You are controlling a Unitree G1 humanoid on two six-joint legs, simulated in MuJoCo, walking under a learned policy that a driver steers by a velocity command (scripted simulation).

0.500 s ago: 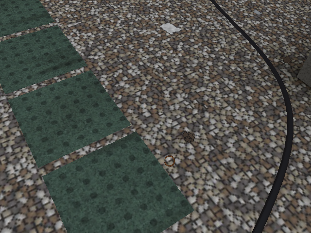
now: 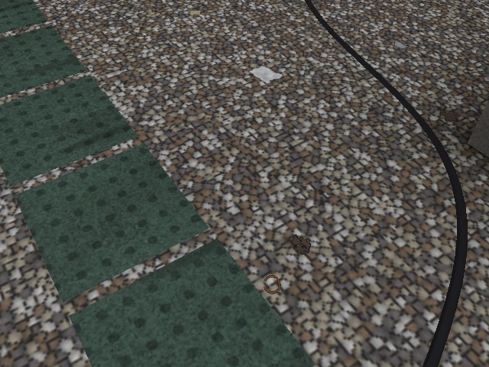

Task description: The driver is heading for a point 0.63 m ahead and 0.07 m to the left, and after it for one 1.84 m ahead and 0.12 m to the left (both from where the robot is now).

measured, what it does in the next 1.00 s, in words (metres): walks ahead: right foot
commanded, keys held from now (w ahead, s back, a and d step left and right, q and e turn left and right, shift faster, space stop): w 0.50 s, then w+q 0.50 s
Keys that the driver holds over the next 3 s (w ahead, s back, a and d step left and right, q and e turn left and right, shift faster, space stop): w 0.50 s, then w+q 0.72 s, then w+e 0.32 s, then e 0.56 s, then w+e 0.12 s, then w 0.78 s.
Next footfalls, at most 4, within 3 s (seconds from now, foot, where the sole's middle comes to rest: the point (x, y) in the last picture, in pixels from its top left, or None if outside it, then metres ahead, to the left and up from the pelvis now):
0.44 right None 0.37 -0.15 -0.77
1.02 left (212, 323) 0.66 0.11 -0.77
1.52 right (242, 223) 1.02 0.02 -0.77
2.02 left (182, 195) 1.15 0.24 -0.77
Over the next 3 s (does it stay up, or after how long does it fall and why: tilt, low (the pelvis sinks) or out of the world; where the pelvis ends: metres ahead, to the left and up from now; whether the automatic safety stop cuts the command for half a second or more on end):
stays up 1.36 0.09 0.00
